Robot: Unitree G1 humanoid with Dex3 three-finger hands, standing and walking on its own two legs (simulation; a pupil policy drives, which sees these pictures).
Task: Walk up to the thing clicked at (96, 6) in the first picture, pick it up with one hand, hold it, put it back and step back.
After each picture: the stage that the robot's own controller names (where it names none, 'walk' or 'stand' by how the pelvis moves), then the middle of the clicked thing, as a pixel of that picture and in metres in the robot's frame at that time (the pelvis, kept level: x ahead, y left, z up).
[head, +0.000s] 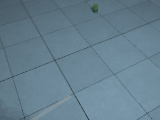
stand; (95, 8) +2.06 -0.17 -0.72
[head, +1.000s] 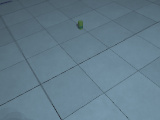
walk; (80, 25) +1.91 +0.16 -0.70
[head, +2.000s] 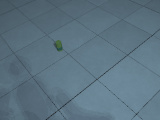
walk; (59, 45) +1.29 +0.35 -0.72
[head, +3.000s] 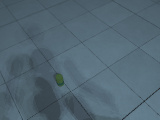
walk; (59, 80) +0.81 +0.28 -0.72
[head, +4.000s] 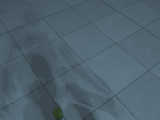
walk; (58, 114) +0.47 +0.22 -0.69
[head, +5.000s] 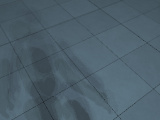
stand; out of the picture +0.35 +0.19 -0.71
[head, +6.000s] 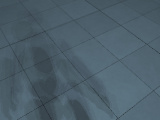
stand; out of the picture +0.34 +0.20 -0.72
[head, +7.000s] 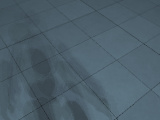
stand; out of the picture +0.34 +0.21 -0.73
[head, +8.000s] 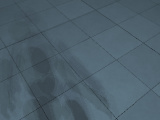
stand; out of the picture +0.33 +0.21 -0.73
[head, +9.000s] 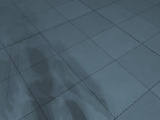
stand; out of the picture +0.33 +0.21 -0.73
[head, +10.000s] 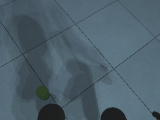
go down; (43, 93) +0.38 +0.22 -0.51
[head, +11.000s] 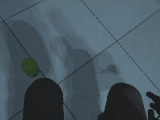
go down; (31, 68) +0.41 +0.25 -0.32
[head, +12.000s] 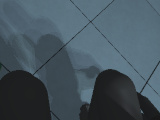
close in; out of the picture +0.38 +0.28 -0.23
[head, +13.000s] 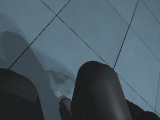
close; out of the picture +0.37 +0.29 -0.21
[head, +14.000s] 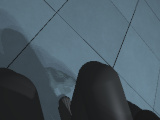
close; out of the picture +0.37 +0.30 -0.22
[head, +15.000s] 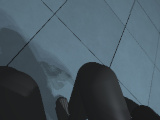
lift; out of the picture +0.36 +0.30 -0.23
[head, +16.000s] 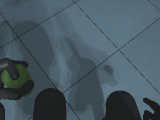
lift; (19, 81) +0.32 +0.22 -0.04
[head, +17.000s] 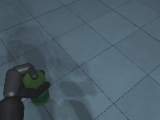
hold; (37, 88) +0.33 +0.17 +0.00
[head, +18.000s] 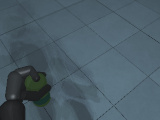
hold; (38, 90) +0.32 +0.17 -0.01
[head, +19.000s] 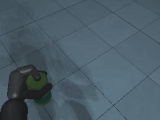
crouch; (40, 89) +0.33 +0.17 -0.01
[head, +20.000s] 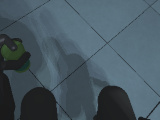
crouch; (17, 57) +0.42 +0.22 -0.10
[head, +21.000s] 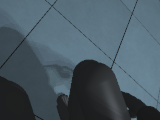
lower; out of the picture +0.40 +0.32 -0.22
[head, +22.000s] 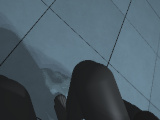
lower; out of the picture +0.40 +0.31 -0.22
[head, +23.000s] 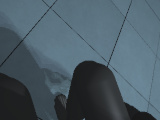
lower; out of the picture +0.40 +0.31 -0.22
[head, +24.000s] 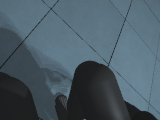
lower; out of the picture +0.40 +0.31 -0.22
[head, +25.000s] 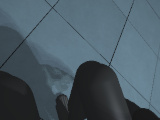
open; out of the picture +0.39 +0.31 -0.22
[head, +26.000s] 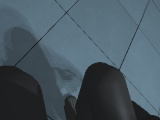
stand; out of the picture +0.39 +0.30 -0.22
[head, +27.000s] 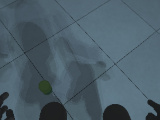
walk; (45, 88) +0.42 +0.23 -0.50
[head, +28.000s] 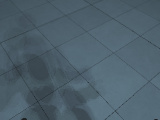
stand; out of the picture +0.38 +0.21 -0.66
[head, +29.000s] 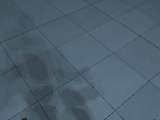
stand; out of the picture +0.38 +0.21 -0.67
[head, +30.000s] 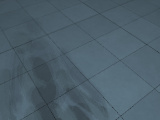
stand; out of the picture +0.40 +0.19 -0.72
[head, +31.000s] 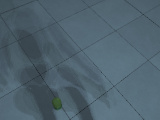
walk; (57, 103) +0.45 +0.17 -0.69
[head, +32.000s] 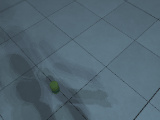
walk; (54, 87) +0.60 +0.24 -0.69
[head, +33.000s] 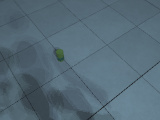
walk; (60, 55) +0.93 +0.24 -0.69
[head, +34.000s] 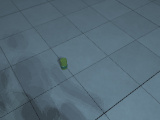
stand; (63, 63) +1.00 +0.21 -0.71
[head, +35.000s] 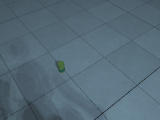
stand; (61, 66) +1.02 +0.24 -0.72
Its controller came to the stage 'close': yes
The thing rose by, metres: 0.71
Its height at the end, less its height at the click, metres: +0.00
